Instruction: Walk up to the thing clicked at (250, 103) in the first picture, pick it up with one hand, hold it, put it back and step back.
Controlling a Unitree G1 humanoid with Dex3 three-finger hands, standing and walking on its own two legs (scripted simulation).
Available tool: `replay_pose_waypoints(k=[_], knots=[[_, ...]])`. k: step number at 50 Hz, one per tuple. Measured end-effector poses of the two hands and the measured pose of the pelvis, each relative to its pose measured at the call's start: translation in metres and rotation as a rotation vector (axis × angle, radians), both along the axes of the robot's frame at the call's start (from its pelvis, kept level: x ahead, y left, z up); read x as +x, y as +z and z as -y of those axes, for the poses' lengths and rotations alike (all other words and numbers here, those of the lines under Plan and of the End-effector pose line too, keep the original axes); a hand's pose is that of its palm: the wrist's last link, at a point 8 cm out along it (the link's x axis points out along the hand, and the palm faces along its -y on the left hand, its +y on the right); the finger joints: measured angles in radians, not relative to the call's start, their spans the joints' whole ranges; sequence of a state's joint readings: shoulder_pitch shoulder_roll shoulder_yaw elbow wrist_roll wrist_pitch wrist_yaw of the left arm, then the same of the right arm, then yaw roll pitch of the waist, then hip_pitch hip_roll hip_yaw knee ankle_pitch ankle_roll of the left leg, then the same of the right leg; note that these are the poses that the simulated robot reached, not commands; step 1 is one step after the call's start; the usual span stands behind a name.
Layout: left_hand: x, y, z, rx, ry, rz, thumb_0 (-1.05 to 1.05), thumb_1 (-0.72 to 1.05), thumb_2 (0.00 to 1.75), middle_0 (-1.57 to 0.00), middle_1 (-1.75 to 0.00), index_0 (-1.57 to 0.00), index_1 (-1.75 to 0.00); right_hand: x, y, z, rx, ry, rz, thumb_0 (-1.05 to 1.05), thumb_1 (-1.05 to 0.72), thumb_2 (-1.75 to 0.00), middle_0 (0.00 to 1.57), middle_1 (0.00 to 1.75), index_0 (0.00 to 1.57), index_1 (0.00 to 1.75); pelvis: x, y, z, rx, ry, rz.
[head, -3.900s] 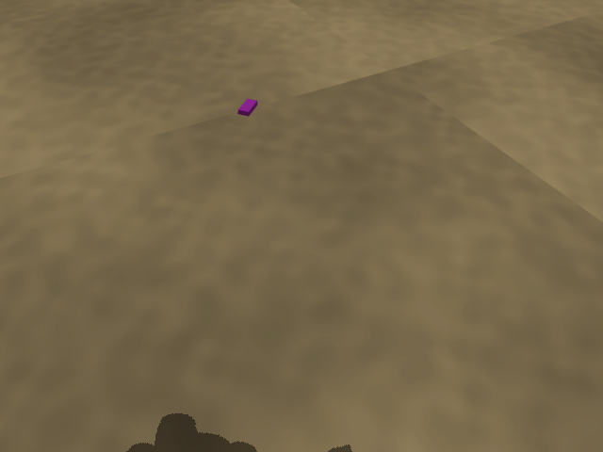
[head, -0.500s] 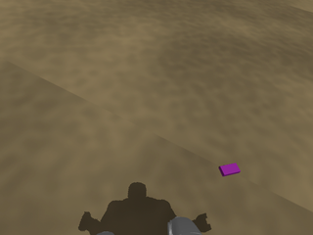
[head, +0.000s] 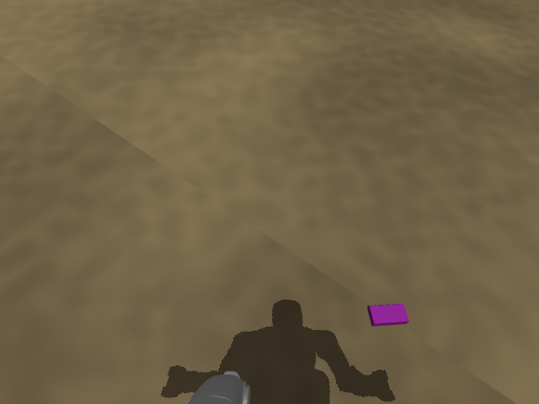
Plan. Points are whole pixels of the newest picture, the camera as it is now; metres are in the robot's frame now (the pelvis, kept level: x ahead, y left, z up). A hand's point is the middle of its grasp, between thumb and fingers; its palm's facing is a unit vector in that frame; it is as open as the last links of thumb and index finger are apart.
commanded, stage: walk up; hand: left
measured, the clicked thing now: (387, 314) +0.54 -0.42 -0.75
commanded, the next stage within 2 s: none
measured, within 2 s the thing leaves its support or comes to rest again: neither
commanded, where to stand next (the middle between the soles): +0.21 -0.75 m, yaw +6 degrees
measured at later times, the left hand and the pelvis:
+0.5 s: hand (242, 380) +0.18 +0.06 -0.16, palm faces -0.07 -0.92 -0.39, open 7.4 cm; pelvis +0.04 -0.23 -0.04, yaw +0 degrees
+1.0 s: hand out of the picture +0.15 -0.12 -0.18, palm faces -0.04 -0.95 -0.30, open 7.4 cm; pelvis +0.06 -0.41 -0.01, yaw +2 degrees
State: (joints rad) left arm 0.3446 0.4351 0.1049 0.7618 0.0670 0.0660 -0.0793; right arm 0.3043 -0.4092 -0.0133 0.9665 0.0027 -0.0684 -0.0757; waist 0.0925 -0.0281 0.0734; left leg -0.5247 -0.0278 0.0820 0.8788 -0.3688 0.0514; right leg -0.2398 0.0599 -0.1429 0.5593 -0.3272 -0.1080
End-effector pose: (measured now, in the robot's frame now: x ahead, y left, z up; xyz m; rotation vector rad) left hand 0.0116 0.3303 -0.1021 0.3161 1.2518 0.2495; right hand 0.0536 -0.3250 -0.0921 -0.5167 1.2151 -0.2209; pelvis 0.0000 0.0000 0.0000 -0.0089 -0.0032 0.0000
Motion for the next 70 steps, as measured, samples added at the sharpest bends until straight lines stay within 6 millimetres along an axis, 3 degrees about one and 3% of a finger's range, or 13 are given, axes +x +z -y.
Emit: replay_pose_waypoints(k=[6, 13, 17, 22, 25, 27, 35, 43, 53, 58, 61, 66, 70], knots=[[0.032, -0.032, 0.052, -0.055, -0.01, 0.005, 0.01, 0.9, 0.9, -0.2, -0.3, -0.2, -0.3, 0.022, 0.002, 0.036, -0.043, 0.016, 0.03, 0.0, -0.9, -0.89, 0.21, 0.3, 0.21, 0.3, 0.022, -0.014, 0.037, 0.042, 0.031, 0.007], [0.105, -0.031, 0.115, -0.097, -0.131, 0.088, 0.01, 0.9, 0.9, -0.2, -0.3, -0.2, -0.3, 0.021, 0.027, 0.105, -0.115, -0.069, 0.108, 0.0, -0.9, -0.89, 0.21, 0.3, 0.21, 0.3, 0.033, -0.009, 0.089, 0.028, 0.007, 0.033], [0.143, -0.026, 0.142, -0.075, -0.146, 0.178, 0.01, 0.9, 0.9, -0.2, -0.3, -0.2, -0.3, 0.014, 0.032, 0.154, -0.142, -0.053, 0.084, 0.0, -0.9, -0.89, 0.21, 0.3, 0.21, 0.3, 0.036, -0.013, 0.131, 0.025, -0.002, 0.036], [0.168, -0.022, 0.189, -0.021, -0.173, 0.197, 0.01, 0.9, 0.9, -0.2, -0.3, -0.2, -0.3, 0.013, 0.018, 0.237, -0.169, -0.052, 0.059, 0.0, -0.89, -0.89, 0.21, 0.3, 0.21, 0.3, 0.042, -0.029, 0.194, 0.035, -0.013, 0.02], [0.161, -0.023, 0.222, 0.017, -0.163, 0.19, 0.01, 0.9, 0.9, -0.2, -0.3, -0.2, -0.3, 0.018, -0.001, 0.287, -0.189, -0.068, 0.026, 0.0, -0.9, -0.9, 0.21, 0.3, 0.21, 0.3, 0.045, -0.041, 0.229, -0.01, 0.005, 0.03], [0.147, -0.021, 0.244, 0.013, -0.14, 0.171, 0.01, 0.9, 0.9, -0.2, -0.3, -0.2, -0.3, 0.025, -0.008, 0.303, -0.183, -0.085, 0.009, 0.0, -0.9, -0.9, 0.21, 0.3, 0.21, 0.3, 0.047, -0.039, 0.244, 0.0, 0.013, 0.031], [0.098, -0.017, 0.296, -0.016, -0.049, 0.052, 0.01, 0.9, 0.9, -0.2, -0.3, -0.2, -0.3, 0.052, -0.004, 0.309, -0.061, -0.021, 0.02, 0.0, -0.9, -0.9, 0.2, 0.3, 0.2, 0.3, 0.061, -0.016, 0.291, 0.0, 0.025, 0.013], [0.113, -0.042, 0.35, -0.058, -0.066, 0.046, 0.01, 0.9, 0.9, -0.2, -0.3, -0.2, -0.3, 0.026, 0.015, 0.353, -0.108, -0.061, 0.008, 0.0, -0.9, -0.89, 0.21, 0.3, 0.21, 0.3, 0.065, -0.017, 0.343, 0.015, 0.044, 0.051], [0.133, -0.041, 0.424, -0.052, -0.084, 0.074, 0.01, 0.9, 0.9, -0.2, -0.3, -0.2, -0.3, 0.023, 0.044, 0.479, -0.21, -0.06, 0.029, 0.0, -0.89, -0.89, 0.21, 0.3, 0.21, 0.3, 0.063, -0.02, 0.438, 0.007, 0.028, 0.049], [0.135, -0.039, 0.475, 0.015, -0.081, 0.077, 0.01, 0.9, 0.9, -0.2, -0.3, -0.2, -0.3, 0.041, 0.022, 0.564, -0.232, -0.036, 0.045, 0.0, -0.89, -0.9, 0.21, 0.3, 0.21, 0.3, 0.066, -0.04, 0.504, 0.026, 0.011, 0.033], [0.121, -0.037, 0.513, 0.041, -0.061, 0.088, 0.01, 0.9, 0.9, -0.2, -0.3, -0.2, -0.3, 0.057, -0.001, 0.604, -0.233, -0.048, 0.029, 0.0, -0.9, -0.9, 0.21, 0.3, 0.21, 0.3, 0.067, -0.049, 0.536, -0.004, 0.037, 0.046], [0.089, -0.02, 0.573, 0.0, 0.001, 0.015, 0.01, 0.9, 0.9, -0.2, -0.3, -0.2, -0.3, 0.093, -0.011, 0.606, -0.111, -0.05, 0.061, 0.0, -0.9, -0.9, 0.2, 0.3, 0.2, 0.3, 0.076, -0.024, 0.567, 0.007, 0.034, 0.026], [0.081, -0.014, 0.6, -0.007, 0.023, -0.013, 0.01, 0.9, 0.9, -0.2, -0.3, -0.2, -0.3, 0.108, -0.01, 0.6, -0.029, 0.021, 0.045, 0.0, -0.9, -0.9, 0.2, 0.3, 0.2, 0.3, 0.086, -0.012, 0.592, 0.013, 0.05, 0.008]])
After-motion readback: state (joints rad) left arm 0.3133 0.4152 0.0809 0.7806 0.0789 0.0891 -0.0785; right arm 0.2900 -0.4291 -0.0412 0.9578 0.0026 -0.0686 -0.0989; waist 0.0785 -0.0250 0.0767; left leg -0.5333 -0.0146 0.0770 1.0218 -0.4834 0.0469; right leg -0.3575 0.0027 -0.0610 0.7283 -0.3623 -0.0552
